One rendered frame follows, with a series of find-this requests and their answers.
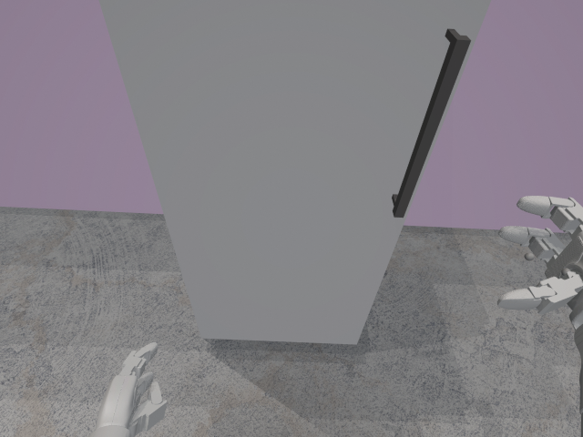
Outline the handle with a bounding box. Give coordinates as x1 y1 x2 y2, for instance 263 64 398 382
392 29 471 218

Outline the robot right hand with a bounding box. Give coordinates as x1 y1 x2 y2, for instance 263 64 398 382
497 196 583 315

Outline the fridge door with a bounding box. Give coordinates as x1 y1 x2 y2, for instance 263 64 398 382
99 0 491 345

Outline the robot left hand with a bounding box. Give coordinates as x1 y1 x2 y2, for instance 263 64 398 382
95 342 167 437

